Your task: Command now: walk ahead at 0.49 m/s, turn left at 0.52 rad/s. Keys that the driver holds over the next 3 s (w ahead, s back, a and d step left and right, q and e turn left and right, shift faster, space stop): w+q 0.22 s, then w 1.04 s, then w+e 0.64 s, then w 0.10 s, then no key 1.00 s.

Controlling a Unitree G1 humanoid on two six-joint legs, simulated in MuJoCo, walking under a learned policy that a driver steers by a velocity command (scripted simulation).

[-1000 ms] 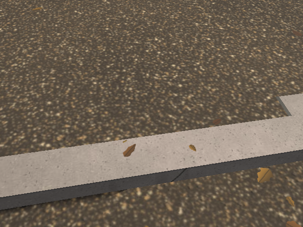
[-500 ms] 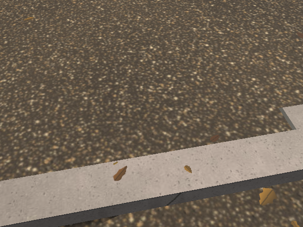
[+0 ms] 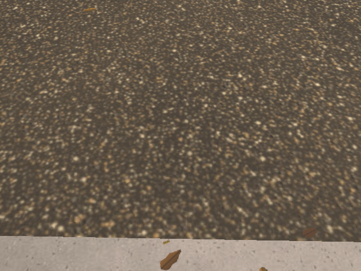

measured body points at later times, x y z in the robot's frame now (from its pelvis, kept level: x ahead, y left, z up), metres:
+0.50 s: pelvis +0.31 -0.05 +0.03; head +0.34 -0.04 +0.47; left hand +0.46 +0.19 -0.07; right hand +0.35 -0.31 -0.11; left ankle +0.08 +0.02 -0.61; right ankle +0.44 -0.10 -0.62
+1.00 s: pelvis +0.59 +0.01 +0.11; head +0.63 +0.01 +0.56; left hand +0.47 +0.23 -0.03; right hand +0.87 -0.13 +0.02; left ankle +0.70 +0.11 -0.61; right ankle +0.44 -0.10 -0.62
